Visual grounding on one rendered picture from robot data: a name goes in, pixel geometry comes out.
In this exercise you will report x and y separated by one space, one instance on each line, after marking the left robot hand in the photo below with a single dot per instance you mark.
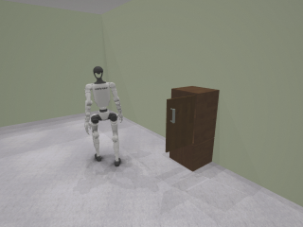
86 126

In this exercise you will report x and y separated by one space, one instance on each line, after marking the cupboard door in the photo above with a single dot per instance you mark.
180 133

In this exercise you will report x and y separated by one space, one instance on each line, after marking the right robot shin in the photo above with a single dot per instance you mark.
116 147

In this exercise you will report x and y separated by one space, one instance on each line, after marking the left robot shin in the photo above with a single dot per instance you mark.
96 144

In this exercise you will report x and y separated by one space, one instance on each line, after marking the handle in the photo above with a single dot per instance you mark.
173 115

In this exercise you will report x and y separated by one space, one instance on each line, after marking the robot left forearm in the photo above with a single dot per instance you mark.
87 112

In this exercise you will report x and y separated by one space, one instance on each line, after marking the robot left upper arm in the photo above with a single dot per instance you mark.
88 89

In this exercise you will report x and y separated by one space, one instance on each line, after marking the robot right upper arm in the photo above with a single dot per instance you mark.
114 91

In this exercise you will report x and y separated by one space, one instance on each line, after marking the robot right forearm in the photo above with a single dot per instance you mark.
118 106

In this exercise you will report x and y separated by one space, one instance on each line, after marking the robot shin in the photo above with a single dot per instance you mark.
116 147
96 144

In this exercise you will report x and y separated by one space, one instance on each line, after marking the right robot hand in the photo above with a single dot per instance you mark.
120 117

